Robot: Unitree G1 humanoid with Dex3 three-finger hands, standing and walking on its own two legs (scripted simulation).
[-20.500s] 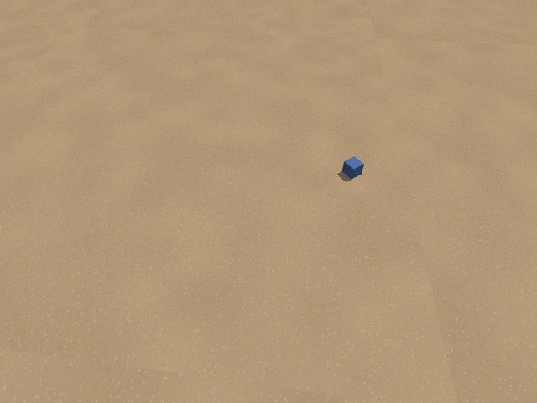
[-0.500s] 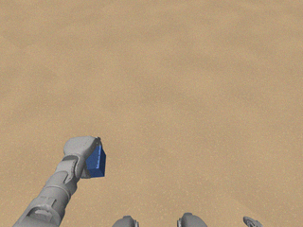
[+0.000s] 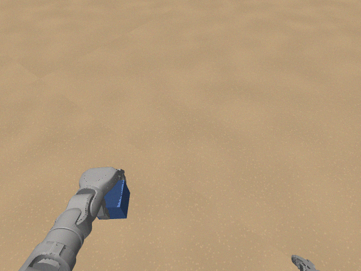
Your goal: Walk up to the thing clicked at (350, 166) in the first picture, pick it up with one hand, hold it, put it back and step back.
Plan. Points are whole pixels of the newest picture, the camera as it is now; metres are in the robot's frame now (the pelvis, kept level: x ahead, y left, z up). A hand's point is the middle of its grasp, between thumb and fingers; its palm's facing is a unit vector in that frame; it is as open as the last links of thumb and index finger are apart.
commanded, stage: hold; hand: left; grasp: from above
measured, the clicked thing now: (111, 199) +0.31 +0.21 -0.09
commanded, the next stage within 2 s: crouch in 1.56 s
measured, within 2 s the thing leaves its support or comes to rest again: neither
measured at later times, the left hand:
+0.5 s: hand (103, 200) +0.29 +0.21 -0.03, palm faces -0.46 -0.04 -0.89, open 10.4 cm
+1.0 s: hand (102, 202) +0.27 +0.21 -0.02, palm faces -0.45 -0.05 -0.89, open 10.4 cm
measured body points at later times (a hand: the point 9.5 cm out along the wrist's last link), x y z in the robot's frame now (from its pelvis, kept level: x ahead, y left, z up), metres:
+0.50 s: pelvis -0.01 -0.01 +0.01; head +0.01 -0.03 +0.46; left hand +0.31 +0.21 +0.02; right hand +0.12 -0.27 -0.11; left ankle +0.00 +0.11 -0.72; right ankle +0.02 -0.14 -0.72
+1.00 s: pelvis -0.01 -0.01 +0.02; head +0.00 -0.04 +0.46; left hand +0.29 +0.21 +0.03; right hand +0.14 -0.26 -0.10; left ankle +0.00 +0.11 -0.72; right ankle +0.02 -0.14 -0.72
